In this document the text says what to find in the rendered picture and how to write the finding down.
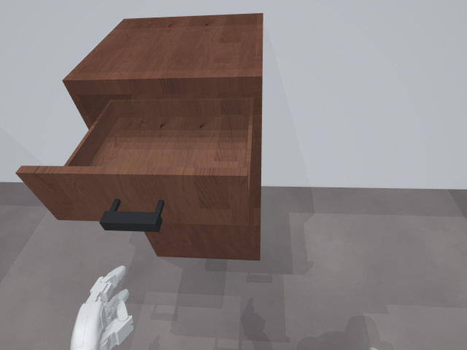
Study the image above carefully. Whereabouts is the left robot hand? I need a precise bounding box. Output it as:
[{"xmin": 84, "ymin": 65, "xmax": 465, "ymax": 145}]
[{"xmin": 70, "ymin": 265, "xmax": 134, "ymax": 350}]

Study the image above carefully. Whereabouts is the handle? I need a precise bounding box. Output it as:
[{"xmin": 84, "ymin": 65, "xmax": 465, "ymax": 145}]
[{"xmin": 99, "ymin": 199, "xmax": 164, "ymax": 232}]

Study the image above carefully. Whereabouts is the cabinet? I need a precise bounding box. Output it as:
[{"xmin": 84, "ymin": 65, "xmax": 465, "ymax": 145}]
[{"xmin": 62, "ymin": 13, "xmax": 263, "ymax": 260}]

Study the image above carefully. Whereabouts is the drawer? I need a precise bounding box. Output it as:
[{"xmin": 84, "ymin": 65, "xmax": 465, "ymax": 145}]
[{"xmin": 15, "ymin": 98, "xmax": 254, "ymax": 225}]

